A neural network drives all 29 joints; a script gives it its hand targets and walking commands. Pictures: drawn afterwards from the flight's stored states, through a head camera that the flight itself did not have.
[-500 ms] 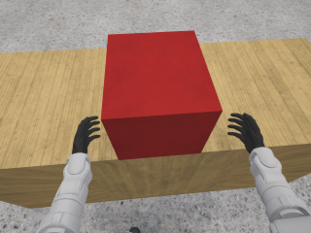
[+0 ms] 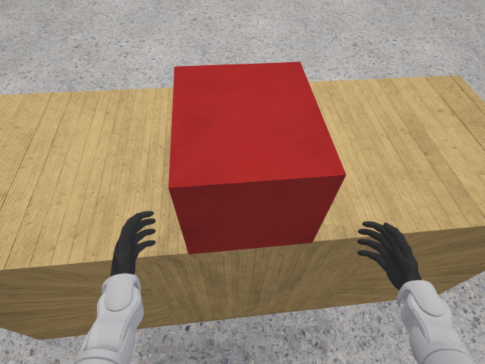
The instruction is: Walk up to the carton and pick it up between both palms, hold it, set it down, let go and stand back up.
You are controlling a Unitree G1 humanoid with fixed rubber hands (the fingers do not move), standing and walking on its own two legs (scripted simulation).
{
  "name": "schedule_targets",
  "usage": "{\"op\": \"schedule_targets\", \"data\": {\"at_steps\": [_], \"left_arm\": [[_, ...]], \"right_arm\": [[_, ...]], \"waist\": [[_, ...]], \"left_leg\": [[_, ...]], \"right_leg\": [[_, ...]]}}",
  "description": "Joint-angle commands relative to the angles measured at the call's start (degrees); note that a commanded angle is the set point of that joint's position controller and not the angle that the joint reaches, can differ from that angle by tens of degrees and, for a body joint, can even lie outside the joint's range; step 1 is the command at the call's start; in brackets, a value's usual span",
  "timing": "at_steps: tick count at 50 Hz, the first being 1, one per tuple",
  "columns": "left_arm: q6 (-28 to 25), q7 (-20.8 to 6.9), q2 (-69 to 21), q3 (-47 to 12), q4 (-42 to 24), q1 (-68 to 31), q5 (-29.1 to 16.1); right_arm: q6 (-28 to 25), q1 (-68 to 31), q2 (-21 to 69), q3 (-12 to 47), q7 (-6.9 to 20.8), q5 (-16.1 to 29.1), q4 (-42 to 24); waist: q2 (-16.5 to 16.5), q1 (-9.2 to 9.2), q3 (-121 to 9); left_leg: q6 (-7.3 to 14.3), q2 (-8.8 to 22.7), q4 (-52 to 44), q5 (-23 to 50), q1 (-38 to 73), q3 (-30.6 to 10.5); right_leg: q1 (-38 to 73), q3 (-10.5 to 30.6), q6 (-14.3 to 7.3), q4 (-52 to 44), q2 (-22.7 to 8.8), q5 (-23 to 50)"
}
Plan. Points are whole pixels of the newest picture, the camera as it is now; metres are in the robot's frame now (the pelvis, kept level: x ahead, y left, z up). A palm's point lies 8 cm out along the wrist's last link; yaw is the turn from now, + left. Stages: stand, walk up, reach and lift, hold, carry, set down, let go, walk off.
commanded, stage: set down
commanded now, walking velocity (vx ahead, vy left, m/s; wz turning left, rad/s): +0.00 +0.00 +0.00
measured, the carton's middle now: (245, 156) +0.51 +0.07 +0.00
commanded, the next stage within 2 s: none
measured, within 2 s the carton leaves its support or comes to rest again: neither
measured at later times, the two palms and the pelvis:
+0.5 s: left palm (121, 309) +0.18 +0.21 -0.01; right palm (428, 331) +0.22 -0.25 -0.01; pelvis +0.00 +0.00 +0.00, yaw +0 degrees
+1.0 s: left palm (121, 309) +0.19 +0.22 -0.04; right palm (416, 327) +0.22 -0.24 -0.03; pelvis +0.03 +0.00 +0.00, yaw +1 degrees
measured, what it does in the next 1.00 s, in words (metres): stands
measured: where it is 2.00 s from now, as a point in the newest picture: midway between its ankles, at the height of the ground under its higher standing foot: outside the picture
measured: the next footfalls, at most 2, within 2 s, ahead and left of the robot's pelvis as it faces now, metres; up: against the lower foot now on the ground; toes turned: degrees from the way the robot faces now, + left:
none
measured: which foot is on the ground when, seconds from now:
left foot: down 0.00-1.00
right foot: down 0.00-1.00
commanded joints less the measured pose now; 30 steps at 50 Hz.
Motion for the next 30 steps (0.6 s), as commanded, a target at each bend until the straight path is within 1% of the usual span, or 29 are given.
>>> {"op": "schedule_targets", "data": {"at_steps": [1,2,3,4,5,6,7,8,9,10,11,12,13,14,15,17,18,19,20,21,22,23,24,25,26,27,28,29,30], "left_arm": [[-3.76,1.71,2.20,2.05,-17.94,-4.12,-1.16],[-4.12,1.56,0.39,0.71,-19.47,0.27,-1.55],[-4.13,1.44,2.81,1.29,-17.62,-1.06,-2.39],[-4.13,1.91,1.30,-0.31,-20.42,2.10,-2.84],[-4.25,1.82,0.85,-1.58,-18.44,-2.82,-2.99],[-4.55,1.83,0.16,-1.29,-24.84,8.67,-2.93],[-3.90,1.31,0.69,-1.70,-22.17,5.14,-2.70],[-4.34,1.22,1.13,-1.19,-20.94,4.15,-2.71],[-4.54,1.37,1.61,-1.46,-21.93,4.90,-3.31],[-4.35,0.91,1.65,0.26,-20.84,9.22,-2.11],[-4.96,1.21,2.63,0.33,-22.36,6.26,-2.31],[-4.20,1.22,2.35,0.24,-21.24,8.10,-2.51],[-4.06,1.51,2.69,0.42,-23.19,7.04,-1.95],[-4.65,1.42,1.17,-0.33,-21.43,8.99,-1.60],[-5.36,1.87,1.56,-1.06,-23.56,9.33,-2.80],[-3.82,1.35,2.94,-0.53,-20.14,9.28,-2.55],[-4.81,1.96,1.66,-1.04,-21.66,8.13,-3.13],[-3.94,2.06,0.97,-2.19,-20.80,9.22,-2.78],[-3.91,2.05,-0.16,-2.57,-19.44,9.00,-2.18],[-4.43,1.73,1.10,-1.92,-19.27,9.19,-2.05],[-3.68,2.02,0.15,-3.06,-18.07,7.06,-2.23],[-3.86,2.35,0.58,-3.41,-19.53,5.73,-2.35],[-3.62,2.24,0.89,-3.66,-17.39,7.64,-4.17],[-4.06,2.23,1.66,-3.16,-17.84,6.71,-4.26],[-3.80,1.74,1.84,-2.97,-15.17,5.17,-3.97],[-3.11,2.01,0.63,-3.60,-12.34,5.79,-3.28],[-3.51,2.39,1.97,-3.09,-16.19,5.89,-3.57],[-3.12,2.20,1.56,-3.03,-16.63,7.09,-3.68],[-3.35,2.22,1.16,-1.73,-15.77,8.07,-3.01]], "right_arm": [[-6.96,-6.96,-15.85,-5.50,0.66,3.05,-17.43],[-7.44,-2.10,-15.60,-4.56,0.98,3.89,-18.79],[-7.57,-3.95,-15.84,-4.92,0.81,3.26,-19.49],[-7.61,-0.28,-16.08,-5.50,0.97,3.95,-19.21],[-7.75,-5.79,-15.94,-6.70,1.17,3.52,-20.71],[-7.97,5.07,-16.55,-5.59,1.24,4.63,-23.19],[-7.36,2.38,-17.81,-7.29,1.19,3.86,-18.76],[-7.17,3.09,-15.67,-4.96,1.06,4.01,-19.15],[-7.30,2.40,-15.46,-4.94,1.25,4.05,-21.29],[-6.99,7.23,-14.17,-3.69,1.03,3.71,-21.08],[-7.15,4.62,-16.26,-5.20,1.02,3.07,-21.80],[-6.65,7.20,-14.68,-4.65,1.12,3.29,-20.66],[-6.97,6.16,-14.86,-5.32,1.30,3.65,-22.81],[-6.84,9.43,-14.57,-4.68,1.50,4.02,-21.54],[-7.05,9.38,-15.49,-6.23,1.29,3.29,-24.15],[-5.88,11.21,-13.96,-5.73,1.26,2.20,-22.31],[-5.86,10.68,-14.28,-6.67,1.69,2.24,-24.22],[-5.67,10.91,-15.02,-7.88,2.09,1.83,-22.88],[-5.22,12.18,-14.11,-7.47,2.38,2.02,-21.66],[-5.21,12.09,-12.08,-6.84,1.89,1.34,-23.65],[-4.69,10.55,-12.83,-7.30,2.10,1.49,-22.25],[-4.90,9.29,-13.24,-8.49,2.54,0.99,-24.86],[-4.42,10.32,-11.22,-7.93,2.45,0.01,-24.72],[-4.30,10.34,-11.15,-7.69,2.24,0.60,-25.19],[-4.31,8.96,-11.34,-8.63,2.08,-0.10,-24.90],[-3.56,8.54,-11.89,-7.89,2.20,-0.48,-25.43],[-4.07,9.37,-11.52,-7.75,2.16,0.05,-28.54],[-3.94,9.97,-10.27,-7.19,2.04,0.62,-29.65],[-3.96,10.57,-10.91,-6.56,2.25,0.47,-28.34]], "waist": [[-3.29,-1.10,-22.00],[-3.12,-1.67,-21.19],[-4.93,-1.24,-19.54],[-5.38,-2.55,-18.37],[-5.03,-1.81,-18.59],[-4.16,-1.88,-18.94],[-6.04,-3.62,-15.94],[-5.95,-2.61,-14.14],[-5.16,-2.05,-14.90],[-5.81,-2.14,-13.47],[-6.02,-2.43,-13.63],[-6.01,-2.18,-12.58],[-5.04,-1.78,-11.64],[-5.63,-2.01,-8.16],[-6.02,-2.41,-8.77],[-7.29,-3.48,-7.33],[-6.39,-3.01,-6.00],[-6.21,-3.31,-5.05],[-5.11,-3.84,-5.37],[-5.09,-3.24,-3.89],[-5.40,-3.28,-2.48],[-5.65,-2.74,-3.76],[-7.14,-2.73,-3.47],[-6.22,-2.43,-4.60],[-8.87,-2.97,-1.48],[-8.44,-2.53,-2.20],[-7.24,-1.94,-4.96],[-7.24,-2.26,-5.91],[-8.14,-0.30,-2.87]], "left_leg": [[-0.30,-3.00,-3.44,12.35,22.41,-1.36],[-0.26,-2.98,-3.14,14.58,22.61,-1.56],[0.15,-3.30,-3.30,12.63,20.45,-0.61],[-0.25,-2.41,-4.30,9.61,22.68,-1.87],[-0.32,-2.19,-4.32,8.84,21.54,-1.86],[-0.90,-2.31,-3.84,15.74,24.37,-2.17],[-0.47,-1.95,-4.21,11.41,24.74,-2.74],[-0.17,-2.73,-4.32,10.58,22.24,-1.53],[-0.16,-2.44,-4.06,10.07,23.03,-1.53],[0.05,-3.23,-4.23,11.10,21.96,-0.86],[0.53,-3.36,-4.41,9.03,21.42,-0.52],[0.37,-2.85,-4.68,9.34,23.11,-0.92],[0.48,-3.32,-4.43,8.97,21.15,-0.09],[0.39,-3.08,-5.39,7.30,21.50,-0.67],[0.38,-2.85,-5.38,6.74,20.78,-0.90],[1.20,-2.64,-5.97,1.97,21.67,-1.21],[0.84,-2.37,-6.20,0.35,20.65,-1.33],[0.40,-1.67,-6.44,-0.69,21.67,-2.29],[0.02,-1.78,-6.75,-3.44,21.79,-2.34],[0.53,-2.17,-6.44,-3.19,20.49,-1.74],[0.35,-1.47,-6.91,-7.53,21.79,-2.14],[0.71,-1.33,-7.02,-8.23,20.19,-2.66],[0.97,-1.25,-6.92,-8.79,20.79,-2.65],[0.96,-1.55,-6.48,-8.12,19.61,-2.06],[1.29,-1.38,-7.23,-10.33,19.17,-2.09],[1.15,-0.85,-7.39,-11.43,21.02,-3.27],[1.13,-1.00,-7.04,-9.23,20.64,-2.42],[1.16,-1.47,-6.90,-8.70,20.87,-2.12],[1.09,-1.26,-6.78,-6.89,20.15,-1.58]], "right_leg": [[13.06,-0.55,-0.38,-2.48,0.54,9.53],[13.46,-0.38,-0.56,-2.31,0.60,11.91],[12.77,-0.56,-0.32,-2.22,0.04,9.84],[12.55,-0.53,-0.20,-3.07,-0.08,7.15],[10.31,-1.26,-0.86,-2.22,0.68,4.94],[13.35,-1.45,-1.10,-2.18,1.33,11.41],[11.52,-1.05,-0.49,-3.76,0.91,7.78],[11.92,0.02,-0.60,-4.06,0.48,6.93],[10.70,-0.30,-0.69,-3.84,0.39,5.64],[13.27,0.68,-0.60,-4.01,-0.38,8.75],[13.34,0.25,-0.53,-3.52,0.11,6.23],[12.00,0.43,-0.54,-4.23,-0.18,5.66],[12.63,0.24,-0.62,-4.06,-0.07,5.62],[10.82,0.19,-0.98,-4.36,0.17,2.57],[11.12,-0.12,-1.11,-4.13,-0.17,1.97],[9.54,0.98,-0.86,-4.94,-1.05,-1.59],[9.08,0.78,-0.82,-4.47,-0.90,-4.17],[7.77,0.14,-1.44,-4.58,-0.43,-4.68],[7.30,0.30,-1.21,-4.85,-0.92,-7.12],[7.04,1.15,-1.30,-4.84,-1.23,-7.28],[5.10,1.02,-1.31,-5.32,-1.23,-11.70],[4.53,0.73,-1.65,-4.53,-0.92,-11.98],[3.31,0.90,-1.72,-5.42,-1.49,-12.37],[4.33,1.42,-1.60,-5.11,-1.71,-13.16],[3.70,1.07,-1.46,-5.45,-1.36,-14.67],[2.81,1.45,-1.19,-5.27,-1.56,-15.01],[4.83,1.73,-1.18,-4.74,-1.75,-12.43],[4.31,1.91,-1.11,-4.82,-1.63,-12.04],[5.04,1.75,-1.25,-4.34,-1.51,-11.28]]}}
